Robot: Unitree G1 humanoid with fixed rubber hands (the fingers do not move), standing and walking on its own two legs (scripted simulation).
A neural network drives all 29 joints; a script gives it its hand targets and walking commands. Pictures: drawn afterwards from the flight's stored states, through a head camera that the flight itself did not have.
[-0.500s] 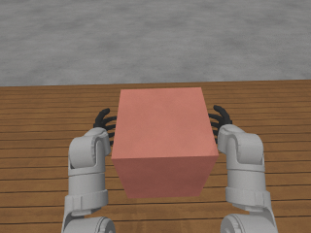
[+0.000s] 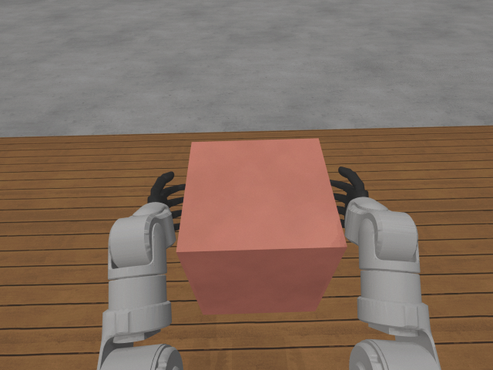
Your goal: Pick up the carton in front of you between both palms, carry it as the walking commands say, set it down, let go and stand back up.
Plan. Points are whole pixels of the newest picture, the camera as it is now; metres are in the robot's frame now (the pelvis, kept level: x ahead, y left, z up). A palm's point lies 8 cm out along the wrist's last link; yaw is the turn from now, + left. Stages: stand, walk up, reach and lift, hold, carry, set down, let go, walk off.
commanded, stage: carry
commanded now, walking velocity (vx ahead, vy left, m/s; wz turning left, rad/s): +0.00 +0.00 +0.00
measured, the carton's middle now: (257, 231) +0.34 +0.00 +0.05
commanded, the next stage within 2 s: none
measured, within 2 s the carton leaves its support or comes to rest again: neither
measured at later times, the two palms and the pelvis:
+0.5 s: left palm (144, 193) +0.38 +0.19 +0.12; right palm (320, 178) +0.40 -0.11 +0.12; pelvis +0.06 +0.02 +0.00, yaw +1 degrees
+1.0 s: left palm (183, 127) +0.65 +0.17 +0.07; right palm (305, 124) +0.65 -0.13 +0.07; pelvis +0.32 +0.03 -0.05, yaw +3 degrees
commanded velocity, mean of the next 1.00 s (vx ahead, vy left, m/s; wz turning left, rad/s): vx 0.43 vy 0.00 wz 0.00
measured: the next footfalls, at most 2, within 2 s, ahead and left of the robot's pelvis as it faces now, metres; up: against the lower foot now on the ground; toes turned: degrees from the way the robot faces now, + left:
right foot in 1.02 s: +0.48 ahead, -0.03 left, -0.06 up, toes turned +0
left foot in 1.54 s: +0.80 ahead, +0.10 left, -0.10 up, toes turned +3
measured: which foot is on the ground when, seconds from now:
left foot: down 0.00-1.00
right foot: down 0.00-0.56, up 0.58-1.00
